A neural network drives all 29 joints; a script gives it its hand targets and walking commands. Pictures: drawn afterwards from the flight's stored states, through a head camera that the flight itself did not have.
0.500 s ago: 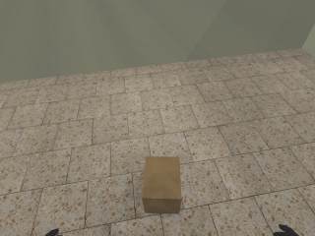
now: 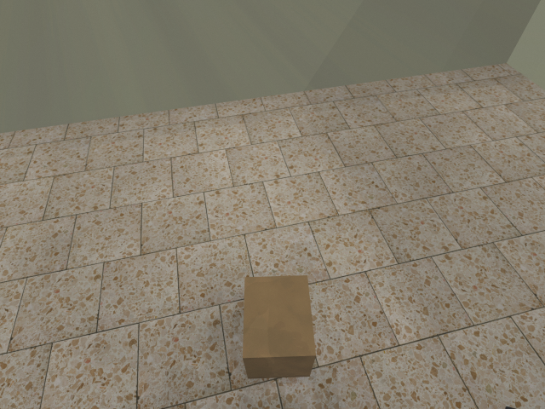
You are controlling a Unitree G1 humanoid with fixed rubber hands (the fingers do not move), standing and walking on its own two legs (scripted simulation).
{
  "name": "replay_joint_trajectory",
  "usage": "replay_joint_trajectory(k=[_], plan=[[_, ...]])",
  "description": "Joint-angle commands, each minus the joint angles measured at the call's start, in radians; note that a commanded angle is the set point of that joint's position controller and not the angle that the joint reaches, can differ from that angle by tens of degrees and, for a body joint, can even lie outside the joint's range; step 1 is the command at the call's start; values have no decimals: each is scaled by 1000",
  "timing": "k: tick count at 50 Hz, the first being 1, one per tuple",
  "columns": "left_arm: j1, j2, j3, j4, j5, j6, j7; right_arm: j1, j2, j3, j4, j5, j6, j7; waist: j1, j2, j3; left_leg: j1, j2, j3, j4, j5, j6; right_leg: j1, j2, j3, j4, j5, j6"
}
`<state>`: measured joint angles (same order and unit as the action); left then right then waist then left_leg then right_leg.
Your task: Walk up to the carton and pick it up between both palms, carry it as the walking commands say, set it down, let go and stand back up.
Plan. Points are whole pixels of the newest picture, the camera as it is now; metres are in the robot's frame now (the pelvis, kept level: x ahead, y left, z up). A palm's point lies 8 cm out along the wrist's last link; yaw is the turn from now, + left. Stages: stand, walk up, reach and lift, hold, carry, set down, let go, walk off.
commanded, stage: walk up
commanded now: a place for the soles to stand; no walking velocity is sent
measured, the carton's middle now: (277, 327) +0.47 +0.00 -0.64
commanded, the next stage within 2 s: stand in 0.86 s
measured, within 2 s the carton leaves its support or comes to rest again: neither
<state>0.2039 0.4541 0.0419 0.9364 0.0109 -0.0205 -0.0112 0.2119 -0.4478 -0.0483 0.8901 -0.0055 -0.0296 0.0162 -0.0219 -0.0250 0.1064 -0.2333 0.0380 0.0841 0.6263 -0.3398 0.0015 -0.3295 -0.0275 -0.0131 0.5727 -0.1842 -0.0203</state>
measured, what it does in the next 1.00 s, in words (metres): stands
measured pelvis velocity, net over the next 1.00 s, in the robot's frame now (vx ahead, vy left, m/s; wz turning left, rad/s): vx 0.04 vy -0.01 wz -0.03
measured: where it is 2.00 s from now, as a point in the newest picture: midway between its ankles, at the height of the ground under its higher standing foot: outside the picture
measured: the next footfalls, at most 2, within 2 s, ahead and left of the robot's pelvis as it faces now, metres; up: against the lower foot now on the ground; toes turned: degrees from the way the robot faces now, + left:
none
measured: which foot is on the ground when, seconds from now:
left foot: down 0.00-1.00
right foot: down 0.00-1.00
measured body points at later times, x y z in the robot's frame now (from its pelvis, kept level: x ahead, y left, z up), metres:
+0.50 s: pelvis +0.03 -0.02 +0.02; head +0.05 -0.02 +0.47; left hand +0.17 +0.30 -0.09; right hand +0.16 -0.34 -0.09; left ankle +0.00 +0.12 -0.73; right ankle +0.07 -0.13 -0.73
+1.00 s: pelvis +0.04 -0.01 +0.02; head +0.05 -0.01 +0.47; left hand +0.16 +0.31 -0.09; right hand +0.12 -0.34 -0.10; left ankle +0.00 +0.12 -0.73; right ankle +0.07 -0.13 -0.73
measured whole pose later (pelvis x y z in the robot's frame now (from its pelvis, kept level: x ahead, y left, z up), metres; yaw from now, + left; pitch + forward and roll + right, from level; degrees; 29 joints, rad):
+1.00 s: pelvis +0.04 -0.01 +0.02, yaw -2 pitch -2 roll +0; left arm 0.07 0.42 0.01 1.07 0.01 -0.03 0.00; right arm 0.10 -0.41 -0.03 1.08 -0.02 0.00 0.01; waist 0.00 0.00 0.05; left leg -0.05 0.04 0.09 0.34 -0.25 -0.02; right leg -0.20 0.00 0.01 0.39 -0.15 0.00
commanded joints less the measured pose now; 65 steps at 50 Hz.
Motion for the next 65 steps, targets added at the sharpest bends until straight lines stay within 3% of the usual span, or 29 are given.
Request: replay_joint_trajectory(k=[1,2,3,4,5,7,10,14,29,31,35,52,62,63,64,65], plan=[[-39,210,35,-54,2,-23,6,-23,-127,-11,-58,19,1,-10,9,-43,-124,-126,58,-71,-47,57,21,174,-200,265,-165,141,-94],[-54,224,35,-52,-11,-19,3,-24,-140,-18,-29,22,11,-17,12,-46,-145,2,8,-65,-18,-80,9,58,-246,307,-190,112,-164],[-81,210,25,-48,-10,-15,3,-11,-132,-15,-6,16,13,-21,-1,-64,-136,47,14,-80,-82,-73,14,25,-227,280,-188,76,-149],[-108,184,13,-45,-13,-9,4,-17,-141,-15,8,10,9,-21,-8,-61,-130,72,41,-102,-158,2,18,24,-182,231,-164,78,-104],[-125,160,6,-36,-17,-6,5,-49,-167,-18,18,8,2,-21,4,-43,-119,60,71,-120,-197,75,22,51,-132,169,-136,101,-63],[-120,143,5,-8,-22,-5,6,-87,-174,-15,37,7,-9,-21,27,-37,-137,41,101,-134,-216,196,29,143,-95,116,-120,212,-37],[-143,142,7,21,-22,-6,6,-114,-151,-6,68,11,-9,-23,26,-12,-164,71,85,-101,-237,271,13,201,-110,116,-134,323,-44],[-186,126,3,49,-20,-3,8,-151,-136,-2,102,10,-5,-22,26,3,-167,112,93,-94,-275,312,5,208,-106,104,-163,336,-34],[-216,127,0,109,-12,-4,6,-219,-132,-1,156,0,6,-13,24,17,-144,157,111,-80,-365,187,-1,197,-98,119,-265,206,-7],[-202,146,6,104,-1,-17,12,-197,-133,-6,160,-9,20,-7,21,17,-138,152,92,-67,-356,104,6,184,-106,142,-289,108,-8],[-200,141,4,100,2,-20,16,-179,-129,-7,164,-13,24,-3,19,-1,-118,149,92,-77,-357,85,8,150,-104,154,-308,33,-9],[-167,140,-2,90,-4,-11,19,-144,-139,-17,132,-13,27,-8,25,33,-119,132,107,-70,-356,198,15,204,-76,101,-203,244,-11],[-166,140,-1,83,-3,-7,20,-146,-136,-26,105,-13,35,-7,22,30,-119,154,105,-58,-349,207,13,199,-76,102,-198,265,-15],[-327,-4,83,-268,6,51,-31,-321,-6,-114,-246,-36,81,13,26,35,-57,-155,-68,-47,-238,123,-39,126,62,0,-110,48,25],[-268,17,103,-349,45,116,-53,-266,-8,-114,-372,-49,149,27,14,66,-21,-150,-55,-42,-237,60,-25,134,56,-22,-114,4,31],[-229,40,132,-353,70,161,-63,-245,-40,-125,-382,-74,192,38,34,70,-1,-169,-40,-57,-252,34,-11,153,65,-29,-104,-3,40]])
